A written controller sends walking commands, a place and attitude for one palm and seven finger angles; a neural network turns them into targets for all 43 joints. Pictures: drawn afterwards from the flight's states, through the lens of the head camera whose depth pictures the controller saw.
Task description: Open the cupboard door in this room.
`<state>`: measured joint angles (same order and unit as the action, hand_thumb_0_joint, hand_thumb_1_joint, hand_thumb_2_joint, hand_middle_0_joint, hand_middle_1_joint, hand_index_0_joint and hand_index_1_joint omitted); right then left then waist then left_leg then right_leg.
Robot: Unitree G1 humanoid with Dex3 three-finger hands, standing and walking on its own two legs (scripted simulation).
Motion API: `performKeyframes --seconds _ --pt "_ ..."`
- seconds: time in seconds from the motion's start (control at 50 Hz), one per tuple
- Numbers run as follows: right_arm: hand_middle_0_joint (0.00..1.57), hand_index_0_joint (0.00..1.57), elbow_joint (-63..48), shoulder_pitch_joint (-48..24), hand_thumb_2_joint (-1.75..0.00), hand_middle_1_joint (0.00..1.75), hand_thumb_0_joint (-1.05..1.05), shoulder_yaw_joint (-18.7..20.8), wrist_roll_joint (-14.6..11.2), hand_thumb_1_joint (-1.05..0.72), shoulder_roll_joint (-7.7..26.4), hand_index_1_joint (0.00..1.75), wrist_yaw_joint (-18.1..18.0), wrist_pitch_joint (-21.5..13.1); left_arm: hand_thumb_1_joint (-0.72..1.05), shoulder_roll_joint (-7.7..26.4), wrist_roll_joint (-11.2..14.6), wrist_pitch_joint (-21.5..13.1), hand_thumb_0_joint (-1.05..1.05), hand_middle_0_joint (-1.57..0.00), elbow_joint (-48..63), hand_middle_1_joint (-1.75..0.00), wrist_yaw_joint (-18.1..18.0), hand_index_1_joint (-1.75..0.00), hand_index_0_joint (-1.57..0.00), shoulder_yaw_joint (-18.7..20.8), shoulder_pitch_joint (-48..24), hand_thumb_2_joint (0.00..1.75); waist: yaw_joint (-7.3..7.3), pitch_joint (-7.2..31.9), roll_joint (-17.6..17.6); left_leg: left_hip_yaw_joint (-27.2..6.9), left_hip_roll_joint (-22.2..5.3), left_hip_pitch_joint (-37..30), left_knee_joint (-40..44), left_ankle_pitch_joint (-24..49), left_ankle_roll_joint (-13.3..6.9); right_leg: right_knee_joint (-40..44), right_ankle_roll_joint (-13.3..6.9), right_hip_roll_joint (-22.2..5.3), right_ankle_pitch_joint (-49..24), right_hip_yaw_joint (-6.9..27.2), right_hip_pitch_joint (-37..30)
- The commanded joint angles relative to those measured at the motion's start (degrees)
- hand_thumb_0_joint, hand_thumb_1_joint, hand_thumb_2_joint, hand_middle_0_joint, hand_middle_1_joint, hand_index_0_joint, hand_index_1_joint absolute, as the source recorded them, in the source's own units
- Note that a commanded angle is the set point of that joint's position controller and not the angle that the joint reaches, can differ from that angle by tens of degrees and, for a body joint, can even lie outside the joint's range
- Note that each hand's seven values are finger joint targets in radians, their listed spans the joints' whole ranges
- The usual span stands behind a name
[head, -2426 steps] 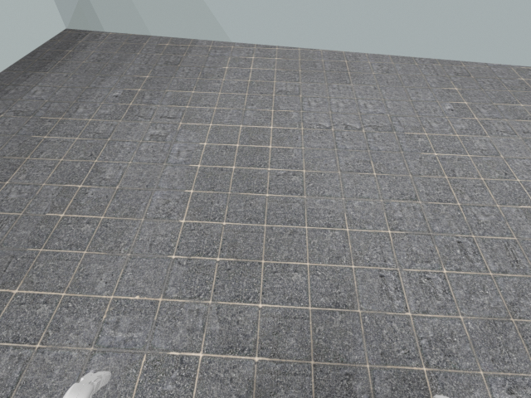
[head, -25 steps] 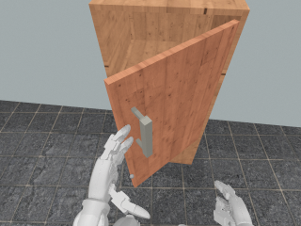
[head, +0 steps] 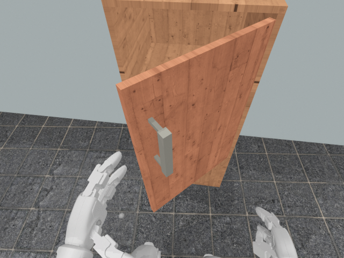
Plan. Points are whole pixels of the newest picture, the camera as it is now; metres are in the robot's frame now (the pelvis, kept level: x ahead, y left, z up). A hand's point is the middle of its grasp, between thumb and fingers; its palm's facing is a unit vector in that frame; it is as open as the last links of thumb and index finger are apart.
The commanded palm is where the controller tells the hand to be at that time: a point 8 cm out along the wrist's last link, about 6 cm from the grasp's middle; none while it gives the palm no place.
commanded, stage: draw the hand back to the body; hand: left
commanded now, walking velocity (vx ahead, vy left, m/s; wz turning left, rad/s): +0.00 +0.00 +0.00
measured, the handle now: (160, 148) +0.33 +0.04 +0.09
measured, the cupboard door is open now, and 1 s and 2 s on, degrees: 45 45 45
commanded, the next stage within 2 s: step back with the hand held close in 1.58 s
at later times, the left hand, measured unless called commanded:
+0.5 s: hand (71, 207) +0.19 +0.17 +0.14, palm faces -0.08 -0.99 -0.08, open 16.2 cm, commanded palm +0.16 +0.23 +0.16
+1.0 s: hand (5, 167) +0.22 +0.25 +0.21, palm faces +0.33 -0.87 -0.36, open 11.5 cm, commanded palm +0.17 +0.30 +0.23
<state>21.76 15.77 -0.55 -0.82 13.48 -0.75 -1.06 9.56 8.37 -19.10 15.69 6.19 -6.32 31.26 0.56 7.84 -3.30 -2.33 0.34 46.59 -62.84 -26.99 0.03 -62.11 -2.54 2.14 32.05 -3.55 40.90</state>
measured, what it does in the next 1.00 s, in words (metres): rises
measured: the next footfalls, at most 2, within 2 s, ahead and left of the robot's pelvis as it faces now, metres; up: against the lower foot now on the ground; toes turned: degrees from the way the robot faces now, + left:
none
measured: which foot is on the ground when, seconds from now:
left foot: down 0.00-1.00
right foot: down 0.00-1.00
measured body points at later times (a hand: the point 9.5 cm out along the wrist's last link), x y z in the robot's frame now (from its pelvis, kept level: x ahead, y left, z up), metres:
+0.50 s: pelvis +0.01 +0.02 +0.03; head +0.00 +0.01 +0.48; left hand +0.19 +0.23 +0.15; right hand +0.19 -0.21 -0.03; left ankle +0.04 +0.12 -0.66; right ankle -0.01 -0.09 -0.66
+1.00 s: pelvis +0.03 +0.03 +0.07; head +0.01 +0.02 +0.52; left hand +0.20 +0.30 +0.23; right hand +0.21 -0.18 -0.01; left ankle +0.04 +0.12 -0.66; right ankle -0.01 -0.09 -0.66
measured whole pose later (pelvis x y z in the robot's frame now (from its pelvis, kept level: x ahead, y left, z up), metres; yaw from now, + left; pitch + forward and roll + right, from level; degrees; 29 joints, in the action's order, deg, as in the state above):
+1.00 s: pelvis +0.03 +0.03 +0.07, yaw -1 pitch +0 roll -1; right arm 31.2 14.2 -4.2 -0.8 12.1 -5.3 -4.5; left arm 19.1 3.4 -1.7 27.7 -8.0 11.6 30.6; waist -2.8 3.2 -3.3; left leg 0.2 2.0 17.7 -35.6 -17.7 -2.7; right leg -32.8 0.4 0.3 20.6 -0.3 12.0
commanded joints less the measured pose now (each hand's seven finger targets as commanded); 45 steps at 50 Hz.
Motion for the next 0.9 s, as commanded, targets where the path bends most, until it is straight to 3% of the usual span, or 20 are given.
performKeyframes --seconds 0.0,0.06,0.12,0.2,0.3,0.38,0.48,0.5,0.52,0.54,0.58,0.66,0.74,0.8,0.88 --pt "0.20 0.20 -10.16 -3.81 -0.90 0.30 0.00 2.44 -0.53 -0.90 5.11 0.30 -0.98 -4.07 -0.50 4.10 1.30 -3.77 0.00 -0.15 14.23 -0.30 0.10 -0.30 -0.15 3.42 -3.42 0.30 1.03 8.05 4.90 0.34 0.66 -8.48 7.56 7.03 -1.76 14.04 2.01 -1.25 -12.29 4.80 -2.38" --pt "0.20 0.20 -10.33 -4.08 -0.90 0.30 0.00 2.36 -0.72 -0.90 4.90 0.30 -1.38 -3.67 -0.50 8.09 1.37 -2.38 0.00 -0.15 16.29 -0.30 -0.68 -0.30 -0.15 7.69 -1.95 0.30 -0.52 10.05 4.37 0.69 0.70 -9.91 9.15 8.32 -1.92 14.89 1.86 -1.05 -12.93 5.03 -5.91" --pt "0.20 0.20 -10.28 -4.32 -0.90 0.30 0.00 2.00 -1.31 -0.90 4.47 0.30 -1.61 -3.59 -0.50 6.89 2.33 -0.72 0.00 -0.15 17.04 -0.30 -0.54 -0.30 -0.15 8.13 -1.18 0.30 -0.32 8.29 3.24 0.95 0.68 -11.70 10.80 8.47 -1.91 16.07 2.02 -0.84 -13.77 4.22 -6.30" --pt "0.20 0.20 -9.79 -4.98 -0.90 0.30 0.00 1.59 -1.94 -0.90 4.91 0.30 -2.01 -3.93 -0.50 6.97 4.70 2.32 0.00 -0.15 15.21 -0.30 1.48 -0.30 -0.15 9.63 0.61 0.30 -0.11 4.76 4.49 0.69 0.50 -12.29 12.68 7.83 -1.81 18.55 2.43 -0.87 -13.38 3.89 -7.27" --pt "0.20 0.20 -9.71 -4.89 -0.90 0.30 0.00 1.29 -2.12 -0.90 5.45 0.30 -2.50 -5.36 -0.50 8.14 6.27 3.59 0.00 -0.15 18.99 -0.30 4.21 -0.30 -0.15 10.01 0.07 0.30 -0.01 4.47 2.09 -0.11 0.35 -16.09 15.09 9.59 -2.00 18.80 2.17 -0.30 -15.35 1.91 -7.85" --pt "0.20 0.20 -8.93 -5.12 -0.90 0.30 0.00 1.11 -2.20 -0.90 5.55 0.30 -2.95 -6.07 -0.50 11.40 7.36 4.09 0.00 -0.15 19.61 -0.30 4.90 -0.30 -0.15 14.66 -0.71 0.30 -0.45 3.33 2.51 -0.40 0.24 -17.03 16.18 9.76 -1.95 19.72 1.94 -0.02 -14.92 1.51 -8.48" --pt "0.20 0.20 -8.54 -5.86 -0.90 0.30 0.00 0.82 -2.73 -0.90 5.62 0.30 -2.92 -7.08 -0.32 11.88 8.64 5.83 0.00 -0.16 21.06 -0.30 5.68 -0.30 -0.16 16.85 -1.13 0.37 -1.30 3.86 -0.75 -1.02 -0.02 -19.92 18.51 9.84 -1.62 20.17 1.55 0.27 -14.36 0.18 -9.77" --pt "0.20 0.20 -9.39 -6.18 -0.90 0.30 0.00 0.66 -2.04 -0.90 4.73 0.30 -4.61 -6.14 -0.29 17.03 0.53 7.87 0.00 -0.16 27.37 -0.30 -2.27 -0.30 -0.16 16.58 -2.41 0.39 -4.13 4.09 -1.94 -0.86 -0.62 -20.80 21.19 9.25 -1.40 23.57 0.59 -1.21 -14.18 3.70 -10.64" --pt "0.20 0.20 -9.11 -5.36 -0.90 0.30 0.00 0.14 -1.61 -0.90 3.92 0.30 -5.12 -5.62 -0.26 12.42 -0.48 9.99 0.00 -0.16 25.91 -0.30 -5.93 -0.30 -0.16 14.35 1.55 0.40 -2.72 1.38 -1.82 -0.79 -0.71 -21.30 22.12 7.97 -1.24 24.79 0.65 -1.51 -12.57 3.20 -10.16" --pt "0.20 0.20 -8.89 -5.11 -0.90 0.30 0.00 0.04 -1.64 -0.90 4.00 0.30 -5.19 -5.32 -0.22 10.04 -1.02 11.47 0.00 -0.16 24.99 -0.30 -7.50 -0.30 -0.16 12.63 2.87 0.42 -2.28 -0.39 -0.03 -1.39 -0.95 -21.29 22.78 7.11 -1.18 25.07 0.79 -1.46 -12.00 2.57 -9.61" --pt "0.20 0.20 -7.94 -5.10 -0.90 0.30 0.00 0.00 -1.49 -0.90 4.40 0.30 -5.28 -4.74 -0.15 10.51 -2.85 13.27 0.00 -0.16 25.06 -0.30 -9.95 -0.30 -0.16 12.43 2.32 0.45 -1.95 -0.99 -0.36 -1.83 -1.49 -22.81 24.16 7.46 -1.29 25.86 0.89 -1.41 -12.37 2.27 -10.99" --pt "0.20 0.20 -6.22 -6.37 -0.90 0.30 0.00 -0.25 -0.76 -0.90 4.94 0.30 -6.14 -4.78 -0.01 15.48 -4.69 14.02 0.00 -0.17 24.73 -0.30 -13.32 -0.30 -0.17 17.47 -0.88 0.51 -2.43 -0.64 2.35 -1.57 -1.37 -25.53 26.99 8.37 -1.46 28.73 0.86 -1.63 -12.96 2.04 -15.23" --pt "0.20 0.20 -4.58 -7.04 -0.90 0.30 0.00 -0.87 -0.63 -0.90 4.49 0.30 -6.12 -5.70 0.13 15.08 -5.33 13.93 0.00 -0.17 26.41 -0.30 -14.44 -0.30 -0.17 17.80 -3.87 0.57 -2.37 -0.67 -1.35 -2.13 -1.56 -29.92 30.17 10.37 -1.20 30.12 0.82 -1.83 -14.85 1.74 -17.72" --pt "0.20 0.20 -3.12 -7.89 -0.90 0.30 0.00 -0.98 -0.46 -0.90 4.76 0.30 -5.88 -6.51 0.23 15.72 -5.42 13.96 0.00 -0.18 25.99 -0.30 -14.91 -0.30 -0.18 19.15 -4.30 0.62 -2.75 -1.20 -2.05 -3.12 -2.01 -31.65 32.88 11.82 -0.80 31.34 0.79 -1.74 -16.11 1.57 -20.41" --pt "0.20 0.20 -1.22 -8.77 -0.90 0.30 0.00 -0.66 -0.16 -0.90 5.06 0.30 -5.65 -7.33 0.37 16.88 -5.19 13.84 0.00 -0.18 24.27 -0.30 -15.08 -0.30 -0.18 22.27 -3.41 0.68 -3.22 -1.24 0.93 -2.55 -2.26 -34.02 34.89 16.63 -0.65 33.36 0.92 -1.74 -19.35 1.24 -24.16"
